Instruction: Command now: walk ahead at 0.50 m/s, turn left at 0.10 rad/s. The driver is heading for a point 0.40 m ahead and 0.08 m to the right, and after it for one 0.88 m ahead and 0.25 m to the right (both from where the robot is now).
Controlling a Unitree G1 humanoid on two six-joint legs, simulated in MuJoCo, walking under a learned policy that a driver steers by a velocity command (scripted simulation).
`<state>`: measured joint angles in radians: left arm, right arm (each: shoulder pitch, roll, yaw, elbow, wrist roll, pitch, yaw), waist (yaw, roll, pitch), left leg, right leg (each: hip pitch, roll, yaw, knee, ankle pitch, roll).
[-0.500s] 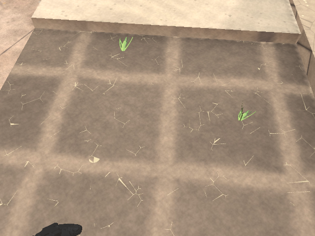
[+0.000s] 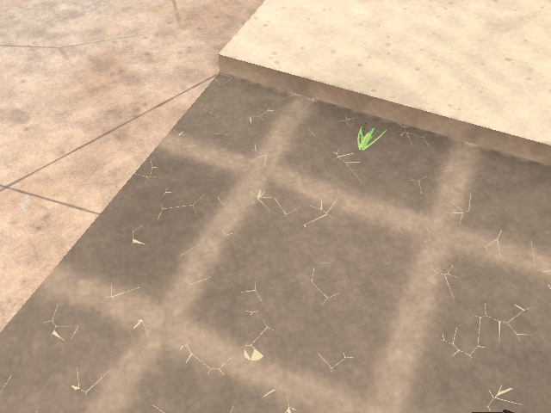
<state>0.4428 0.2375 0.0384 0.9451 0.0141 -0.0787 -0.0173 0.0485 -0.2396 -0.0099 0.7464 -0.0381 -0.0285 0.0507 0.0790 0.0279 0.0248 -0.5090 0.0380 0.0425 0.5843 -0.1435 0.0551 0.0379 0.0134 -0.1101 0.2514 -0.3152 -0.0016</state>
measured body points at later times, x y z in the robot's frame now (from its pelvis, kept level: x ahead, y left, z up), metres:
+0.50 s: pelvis +0.26 +0.02 +0.00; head +0.28 +0.02 +0.45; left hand +0.44 +0.24 -0.12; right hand +0.20 -0.23 -0.14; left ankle +0.13 +0.10 -0.74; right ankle +0.41 -0.11 -0.70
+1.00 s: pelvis +0.52 -0.05 +0.00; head +0.56 -0.07 +0.45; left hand +0.62 +0.22 -0.12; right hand +0.63 -0.34 -0.10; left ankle +0.73 +0.05 -0.69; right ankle +0.42 -0.08 -0.74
